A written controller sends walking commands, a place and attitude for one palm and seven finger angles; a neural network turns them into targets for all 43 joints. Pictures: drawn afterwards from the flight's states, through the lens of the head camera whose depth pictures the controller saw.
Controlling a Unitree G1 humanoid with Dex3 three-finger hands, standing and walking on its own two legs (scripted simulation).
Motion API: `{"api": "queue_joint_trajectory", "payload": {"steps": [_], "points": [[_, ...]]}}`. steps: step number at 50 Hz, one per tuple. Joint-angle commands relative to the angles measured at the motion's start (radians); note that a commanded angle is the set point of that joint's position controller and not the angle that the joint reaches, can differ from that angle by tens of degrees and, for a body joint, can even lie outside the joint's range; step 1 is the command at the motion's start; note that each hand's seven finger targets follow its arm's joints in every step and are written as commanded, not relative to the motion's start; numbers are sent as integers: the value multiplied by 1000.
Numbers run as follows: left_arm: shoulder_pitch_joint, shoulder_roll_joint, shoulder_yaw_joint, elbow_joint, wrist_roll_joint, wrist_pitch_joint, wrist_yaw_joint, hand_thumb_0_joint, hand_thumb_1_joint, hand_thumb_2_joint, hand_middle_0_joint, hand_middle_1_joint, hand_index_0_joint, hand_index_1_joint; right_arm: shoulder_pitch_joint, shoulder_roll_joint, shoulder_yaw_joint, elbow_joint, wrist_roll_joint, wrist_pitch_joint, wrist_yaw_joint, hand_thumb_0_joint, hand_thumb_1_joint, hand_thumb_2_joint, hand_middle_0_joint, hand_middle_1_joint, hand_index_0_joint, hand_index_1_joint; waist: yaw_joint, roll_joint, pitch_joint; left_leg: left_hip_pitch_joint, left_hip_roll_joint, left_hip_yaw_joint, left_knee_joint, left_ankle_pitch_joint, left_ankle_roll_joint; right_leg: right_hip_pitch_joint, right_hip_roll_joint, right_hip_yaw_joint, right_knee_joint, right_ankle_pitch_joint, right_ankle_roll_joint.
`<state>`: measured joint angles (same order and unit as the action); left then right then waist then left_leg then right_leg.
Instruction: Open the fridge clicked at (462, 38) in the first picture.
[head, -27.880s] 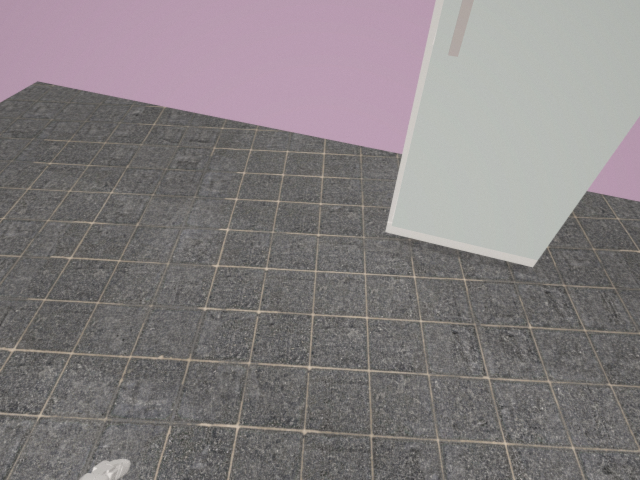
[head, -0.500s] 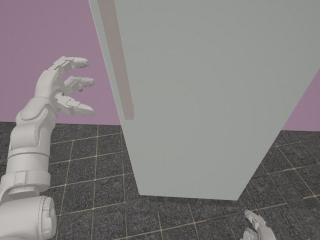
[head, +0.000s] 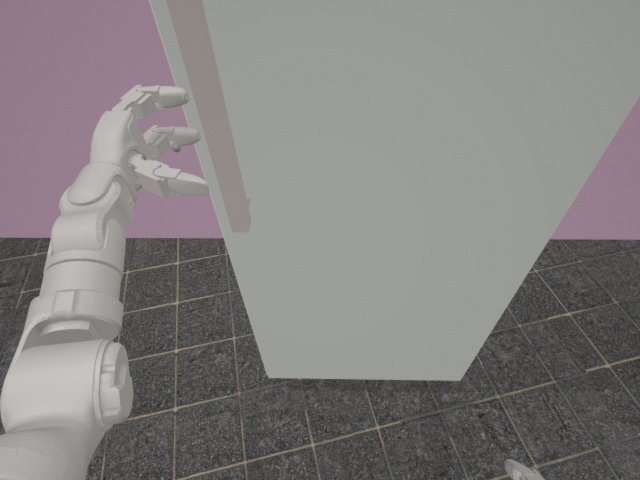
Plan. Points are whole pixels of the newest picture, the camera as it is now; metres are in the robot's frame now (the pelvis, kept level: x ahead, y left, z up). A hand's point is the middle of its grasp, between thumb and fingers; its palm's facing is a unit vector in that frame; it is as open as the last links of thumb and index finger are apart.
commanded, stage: move the hooked fingers beside the handle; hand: left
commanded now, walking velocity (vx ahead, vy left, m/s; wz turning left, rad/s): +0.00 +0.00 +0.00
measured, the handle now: (216, 101) +0.49 +0.12 +0.24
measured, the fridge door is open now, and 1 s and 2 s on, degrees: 0 0 0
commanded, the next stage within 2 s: none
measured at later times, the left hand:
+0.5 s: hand (157, 161) +0.42 +0.19 +0.21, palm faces -0.02 -1.00 +0.00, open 14.0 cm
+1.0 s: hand (171, 153) +0.43 +0.17 +0.21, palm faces -0.04 -1.00 +0.01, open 14.0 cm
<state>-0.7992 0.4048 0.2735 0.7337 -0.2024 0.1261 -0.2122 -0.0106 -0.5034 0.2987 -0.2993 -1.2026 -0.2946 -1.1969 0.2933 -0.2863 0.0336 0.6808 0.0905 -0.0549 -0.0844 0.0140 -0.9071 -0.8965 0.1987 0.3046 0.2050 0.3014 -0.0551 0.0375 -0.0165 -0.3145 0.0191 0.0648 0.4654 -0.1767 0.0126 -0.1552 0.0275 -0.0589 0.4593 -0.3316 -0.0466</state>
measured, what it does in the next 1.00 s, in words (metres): stands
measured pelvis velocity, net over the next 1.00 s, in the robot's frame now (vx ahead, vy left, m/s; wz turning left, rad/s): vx -0.01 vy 0.01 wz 0.00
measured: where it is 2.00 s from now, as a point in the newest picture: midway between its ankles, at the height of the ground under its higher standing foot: outside the picture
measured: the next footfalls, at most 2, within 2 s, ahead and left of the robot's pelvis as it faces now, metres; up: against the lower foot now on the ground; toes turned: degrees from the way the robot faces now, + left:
none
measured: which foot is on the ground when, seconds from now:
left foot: down 0.00-1.00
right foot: down 0.00-1.00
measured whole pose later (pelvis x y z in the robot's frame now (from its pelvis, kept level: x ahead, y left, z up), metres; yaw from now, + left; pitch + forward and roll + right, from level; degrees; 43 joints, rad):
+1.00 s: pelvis -0.01 +0.01 +0.00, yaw +0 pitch +1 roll +0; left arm -0.78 0.38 0.26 0.72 -0.22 0.08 -0.22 -0.01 -0.50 0.30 -0.30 -1.20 -0.29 -1.20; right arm 0.34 -0.29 0.03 0.70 0.09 -0.05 -0.09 0.01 -0.91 -0.90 0.20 0.30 0.20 0.30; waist -0.04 0.04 -0.02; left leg -0.32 0.02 0.07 0.47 -0.17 0.02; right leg -0.15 0.03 -0.06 0.46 -0.32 -0.04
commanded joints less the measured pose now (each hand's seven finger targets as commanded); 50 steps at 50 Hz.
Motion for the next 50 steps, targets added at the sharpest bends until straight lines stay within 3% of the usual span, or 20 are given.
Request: {"api": "queue_joint_trajectory", "payload": {"steps": [1, 4, 5, 7, 10, 13, 15, 20, 24, 28, 31, 32, 36, 39, 41, 43, 46, 47, 49, 50], "points": [[-451, 288, 88, -199, -14, -95, 4, 0, -500, 300, -300, -1200, -300, -1200, -32, -134, -52, -134, -3, -48, -2, 0, -900, -900, 200, 300, 200, 300, 30, -53, -352, 314, -16, -63, 13, 251, 57, -37, -23, 52, -60, 475, 33], [-371, 336, 128, -149, -3, -61, -2, 0, -500, 300, -300, -1200, -300, -1200, -27, -143, -54, -142, 1, -35, 2, 0, -900, -900, 200, 300, 200, 300, 48, -58, -294, 253, -19, -50, 2, 225, 56, -35, -26, 59, -59, 503, 41], [-372, 294, 89, -165, 1, -53, -10, 0, -500, 300, -300, -1200, -300, -1200, -33, -140, -55, -150, 3, -32, 3, 0, -900, -900, 200, 300, 200, 300, 40, -33, -289, 262, -20, -45, 3, 226, 55, -46, -25, 59, -59, 498, 39], [-342, 314, 107, -191, -1, -47, -14, 0, -500, 300, -300, -1200, -300, -1200, -37, -142, -56, -164, 5, -27, 4, 0, -900, -900, 200, 300, 200, 300, 48, -43, -287, 256, -20, -43, 7, 244, 57, -37, -24, 58, -58, 520, 42], [-362, 325, 119, -290, -13, -62, -25, 0, -500, 300, -300, -1200, -300, -1200, -41, -140, -61, -176, 5, -25, 2, 0, -900, -900, 200, 300, 200, 300, 40, -53, -327, 282, -19, -44, 10, 256, 60, -23, -23, 61, -55, 542, 44], [-412, 292, 92, -423, -28, -88, -38, 0, -500, 300, -300, -1200, -300, -1200, -66, -130, -58, -185, 5, -35, 1, 0, -900, -900, 200, 300, 200, 300, 30, 4, -367, 359, -18, -48, 21, 300, 63, -34, -18, 62, -54, 555, 40], [-424, 252, 60, -443, -34, -84, -43, 0, -500, 300, -300, -1200, -300, -1200, -74, -126, -54, -179, 7, -40, -2, 0, -900, -900, 200, 300, 200, 300, 19, 32, -344, 377, -16, -51, 23, 292, 61, -68, -14, 57, -60, 522, 36], [-394, 206, 18, -258, -42, 6, -41, 0, -500, 300, -300, -1200, -300, -1200, -67, -134, -51, -140, 16, -36, -10, 0, -900, -900, 200, 300, 200, 300, -1, -40, -211, 304, -17, -59, 11, 158, 57, -157, -11, 49, -90, 382, 42], [-457, 165, -21, -275, -29, 10, -13, 0, -500, 300, -300, -1200, -300, -1200, -80, -126, -47, -150, 13, -33, -5, 0, -900, -900, 200, 300, 200, 300, 4, -3, -261, 325, -21, -73, 14, 170, 51, -156, -15, 45, -79, 361, 31], [-517, 205, 16, -313, -31, -52, 17, 0, -500, 300, -300, -1200, -300, -1200, -86, -121, -42, -155, 4, -35, -4, 0, -900, -900, 200, 300, 200, 300, 10, -37, -320, 342, -20, -79, 11, 186, 53, -115, -14, 51, -74, 375, 31], [-519, 256, 58, -273, -25, -85, 31, 0, -500, 300, -300, -1200, -300, -1200, -77, -123, -39, -147, 1, -35, -7, 0, -900, -900, 200, 300, 200, 300, 18, -65, -326, 325, -17, -75, 6, 176, 55, -90, -15, 52, -77, 366, 33], [-522, 259, 61, -272, -19, -87, 33, 0, -500, 300, -300, -1200, -300, -1200, -86, -121, -36, -149, -1, -36, -6, 0, -900, -900, 200, 300, 200, 300, 24, -36, -318, 319, -19, -75, 2, 172, 54, -90, -16, 57, -76, 368, 32], [-437, 286, 77, -129, 3, -63, 30, 0, -500, 300, -300, -1200, -300, -1200, -61, -129, -38, -144, 1, -21, -7, 0, -900, -900, 200, 300, 200, 300, 31, -57, -270, 263, -16, -64, -2, 145, 53, -91, -20, 57, -83, 353, 37], [-500, 212, 1, -103, 2, -53, 7, 0, -500, 300, -300, -1200, -300, -1200, -54, -128, -39, -147, 6, -20, -8, 0, -900, -900, 200, 300, 200, 300, 7, -13, -235, 259, -17, -67, -3, 111, 50, -140, -18, 56, -90, 314, 35], [-492, 210, 3, -124, -12, -76, -6, 0, -500, 300, -300, -1200, -300, -1200, -43, -133, -46, -152, 6, -25, -9, 0, -900, -900, 200, 300, 200, 300, 7, -36, -268, 284, -13, -75, 3, 134, 53, -128, -14, 48, -86, 318, 30], [-552, 211, 2, -202, -22, -102, -14, 0, -500, 300, -300, -1200, -300, -1200, -48, -133, -48, -150, 5, -35, -11, 0, -900, -900, 200, 300, 200, 300, 0, -5, -313, 333, -11, -79, 4, 154, 51, -132, -10, 52, -84, 331, 28], [-554, 188, -1, -285, -42, -134, -13, 0, -500, 300, -300, -1200, -300, -1200, -38, -131, -50, -147, 1, -51, -10, 0, -900, -900, 200, 300, 200, 300, 5, -13, -370, 387, -7, -88, 10, 212, 52, -112, -5, 41, -78, 358, 24], [-542, 221, 30, -297, -37, -133, -9, 0, -500, 300, -300, -1200, -300, -1200, -42, -135, -52, -143, 2, -54, -8, 0, -900, -900, 200, 300, 200, 300, 14, -1, -374, 397, -4, -90, 9, 216, 50, -121, -1, 46, -76, 364, 24], [-491, 240, 66, -266, -32, -116, 5, 0, -500, 300, -300, -1200, -300, -1200, -35, -134, -53, -131, -1, -57, -5, 0, -900, -900, 200, 300, 200, 300, 27, -27, -350, 374, -5, -85, 3, 216, 49, -113, 0, 41, -78, 368, 26], [-481, 214, 41, -263, -28, -101, 9, 0, -500, 300, -300, -1200, -300, -1200, -38, -134, -50, -132, 1, -56, -2, 0, -900, -900, 200, 300, 200, 300, 26, -8, -329, 358, -8, -81, -3, 206, 48, -118, -1, 42, -78, 362, 26]]}}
